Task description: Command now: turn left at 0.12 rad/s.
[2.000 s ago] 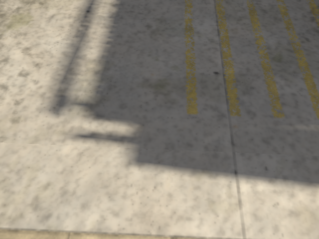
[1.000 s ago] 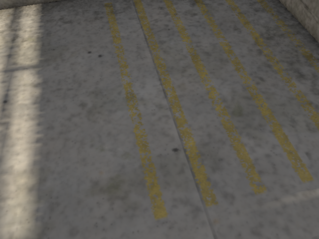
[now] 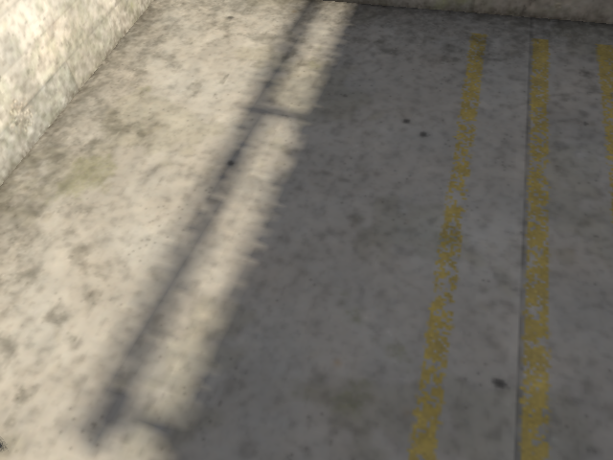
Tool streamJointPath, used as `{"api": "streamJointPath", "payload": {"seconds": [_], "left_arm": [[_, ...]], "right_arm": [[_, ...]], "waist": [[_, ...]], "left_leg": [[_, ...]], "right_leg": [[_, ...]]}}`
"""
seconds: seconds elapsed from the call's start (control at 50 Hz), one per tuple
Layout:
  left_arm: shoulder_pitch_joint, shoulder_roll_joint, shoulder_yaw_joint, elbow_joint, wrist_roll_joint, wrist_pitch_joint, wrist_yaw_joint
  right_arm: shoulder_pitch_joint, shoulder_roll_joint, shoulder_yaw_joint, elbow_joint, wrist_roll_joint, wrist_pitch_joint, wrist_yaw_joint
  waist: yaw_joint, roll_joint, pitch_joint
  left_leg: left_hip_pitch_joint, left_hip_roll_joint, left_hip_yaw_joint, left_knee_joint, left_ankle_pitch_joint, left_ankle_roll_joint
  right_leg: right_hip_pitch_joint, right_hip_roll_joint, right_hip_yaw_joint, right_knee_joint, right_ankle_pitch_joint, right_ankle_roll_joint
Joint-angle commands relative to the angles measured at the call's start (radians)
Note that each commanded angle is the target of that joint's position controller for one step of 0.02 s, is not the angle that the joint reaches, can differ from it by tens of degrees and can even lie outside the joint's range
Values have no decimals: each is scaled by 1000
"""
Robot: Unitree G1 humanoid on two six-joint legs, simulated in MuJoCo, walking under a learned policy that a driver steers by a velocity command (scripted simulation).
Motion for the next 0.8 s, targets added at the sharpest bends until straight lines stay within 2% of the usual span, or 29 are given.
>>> {"api": "streamJointPath", "payload": {"seconds": [0.02,0.06,0.08,0.1,0.12,0.14,0.16,0.2,0.32,0.48,0.8], "left_arm": [[-22,170,35,-47,-5,3,4],[-5,163,30,-32,-21,2,1],[21,153,24,-23,-17,-10,-4],[30,139,18,-29,6,-28,-15],[37,113,14,-19,6,-38,-19],[-20,139,15,-11,11,-37,-19],[-45,132,16,-9,8,-34,-17],[-49,124,15,1,3,-17,-8],[-33,115,17,56,1,-4,4],[-19,118,21,137,-3,-2,13],[17,103,14,249,-8,4,27]], "right_arm": [[-34,-31,0,-64,12,-17,4],[15,-45,-3,-26,8,-17,4],[18,-78,-6,-28,-3,-17,-1],[31,-141,-16,-32,-13,-14,-9],[20,-129,-17,-8,-18,-15,0],[-1,-75,-6,-23,-20,-21,12],[0,-50,3,-11,-28,-28,15],[-2,-57,4,0,-23,-40,15],[24,-43,15,34,-20,-57,6],[48,-32,22,93,-16,-66,3],[93,-18,35,231,-9,-66,-4]], "waist": [[10,-232,-88],[-16,-202,-75],[-8,-162,-87],[19,-42,-122],[36,82,-133],[-2,40,-100],[-7,26,-85],[-6,24,-32],[-2,7,2],[-4,-27,-1],[-5,-32,11]], "left_leg": [[66,17,76,-250,40,-10],[193,14,84,-510,272,23],[277,58,24,-523,376,51],[354,139,-42,-436,606,88],[263,129,-33,-401,481,135],[215,110,-32,-420,384,140],[184,106,-31,-434,322,128],[139,91,-24,-440,298,109],[96,79,-19,-448,231,100],[111,64,-1,-446,238,99],[122,40,35,-449,263,93]], "right_leg": [[130,-183,178,-86,366,-180],[97,-168,176,-69,362,-145],[49,-161,178,-70,315,-98],[-7,-115,120,-28,254,-50],[42,-43,34,-48,99,1],[61,-31,20,-23,69,30],[66,-29,16,-18,70,34],[56,-30,17,-13,92,27],[65,-31,22,-22,73,31],[71,-32,24,-32,83,38],[67,-25,17,-44,93,30]]}}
